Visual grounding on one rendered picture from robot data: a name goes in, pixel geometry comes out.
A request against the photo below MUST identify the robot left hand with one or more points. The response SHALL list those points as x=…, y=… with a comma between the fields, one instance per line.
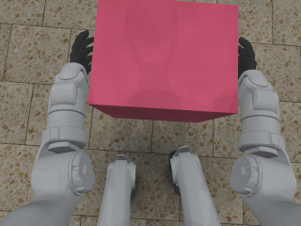
x=79, y=50

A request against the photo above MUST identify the left robot forearm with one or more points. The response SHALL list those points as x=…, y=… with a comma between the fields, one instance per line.
x=65, y=129

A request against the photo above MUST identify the right robot forearm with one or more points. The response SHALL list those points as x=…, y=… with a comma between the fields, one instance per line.
x=260, y=129

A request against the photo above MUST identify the robot right hand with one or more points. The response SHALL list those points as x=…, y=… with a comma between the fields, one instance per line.
x=246, y=58

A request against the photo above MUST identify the right robot upper arm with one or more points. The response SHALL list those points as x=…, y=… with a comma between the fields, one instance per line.
x=267, y=187

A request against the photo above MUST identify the carton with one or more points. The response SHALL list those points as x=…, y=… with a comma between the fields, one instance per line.
x=165, y=60

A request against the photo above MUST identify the left robot upper arm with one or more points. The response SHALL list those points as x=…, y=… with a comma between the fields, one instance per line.
x=58, y=182

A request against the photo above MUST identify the robot left thigh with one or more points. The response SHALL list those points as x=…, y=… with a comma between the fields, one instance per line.
x=116, y=202

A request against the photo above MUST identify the right robot shin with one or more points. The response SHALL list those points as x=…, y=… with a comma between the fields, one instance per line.
x=186, y=149

